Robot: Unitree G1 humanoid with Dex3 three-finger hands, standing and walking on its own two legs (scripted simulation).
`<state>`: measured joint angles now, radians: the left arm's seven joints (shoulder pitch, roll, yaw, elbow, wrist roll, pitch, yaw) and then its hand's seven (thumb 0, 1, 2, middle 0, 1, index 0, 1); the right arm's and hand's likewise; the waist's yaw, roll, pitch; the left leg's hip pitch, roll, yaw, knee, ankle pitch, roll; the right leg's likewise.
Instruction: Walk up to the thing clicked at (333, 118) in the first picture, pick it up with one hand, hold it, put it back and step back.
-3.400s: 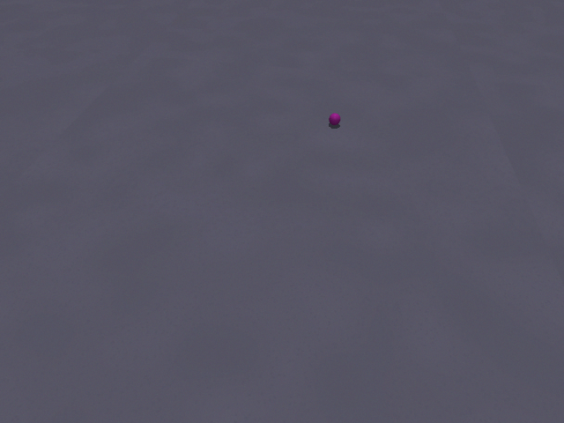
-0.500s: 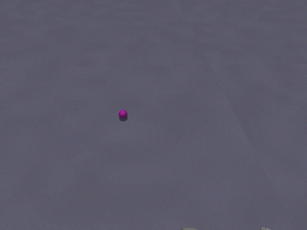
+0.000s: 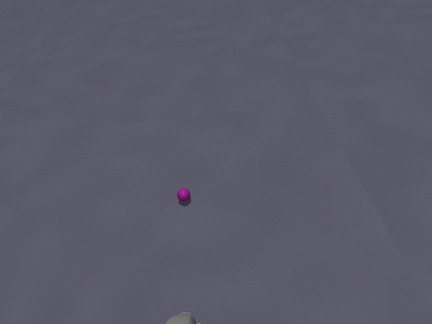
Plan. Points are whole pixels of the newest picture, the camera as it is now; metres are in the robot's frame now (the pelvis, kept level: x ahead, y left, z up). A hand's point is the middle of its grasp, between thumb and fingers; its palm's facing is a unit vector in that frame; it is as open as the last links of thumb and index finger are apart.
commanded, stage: walk up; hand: left
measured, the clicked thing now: (183, 194) +0.89 +0.27 -0.74
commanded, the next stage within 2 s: none
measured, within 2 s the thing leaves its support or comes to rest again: neither
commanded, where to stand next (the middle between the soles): +0.54 +0.05 m, yaw -1 degrees
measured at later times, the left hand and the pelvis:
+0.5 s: hand (91, 276) +0.26 +0.33 -0.15, palm faces -0.09 -0.94 -0.34, open 7.4 cm; pelvis +0.19 +0.06 +0.00, yaw -1 degrees
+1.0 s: hand (104, 221) +0.41 +0.35 -0.15, palm faces -0.03 -0.92 -0.38, open 7.4 cm; pelvis +0.36 +0.07 -0.01, yaw +0 degrees
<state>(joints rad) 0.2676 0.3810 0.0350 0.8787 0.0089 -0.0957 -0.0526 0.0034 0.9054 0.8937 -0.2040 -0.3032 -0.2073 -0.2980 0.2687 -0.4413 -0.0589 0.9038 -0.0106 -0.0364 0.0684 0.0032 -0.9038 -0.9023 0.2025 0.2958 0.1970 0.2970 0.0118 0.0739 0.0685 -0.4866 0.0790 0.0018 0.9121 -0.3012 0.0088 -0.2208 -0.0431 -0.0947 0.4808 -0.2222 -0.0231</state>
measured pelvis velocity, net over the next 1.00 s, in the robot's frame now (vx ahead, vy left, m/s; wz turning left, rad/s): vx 0.36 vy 0.07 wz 0.00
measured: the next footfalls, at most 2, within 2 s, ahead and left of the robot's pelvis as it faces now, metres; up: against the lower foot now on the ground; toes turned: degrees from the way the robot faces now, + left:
left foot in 0.18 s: +0.23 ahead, +0.16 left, +0.00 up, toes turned +6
right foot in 0.64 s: +0.39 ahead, -0.09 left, +0.00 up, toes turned -5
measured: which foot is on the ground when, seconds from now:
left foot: up 0.00-0.16, down 0.18-0.66, up 0.68-0.98, down 1.00-1.00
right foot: down 0.00-0.20, up 0.22-0.62, down 0.64-1.00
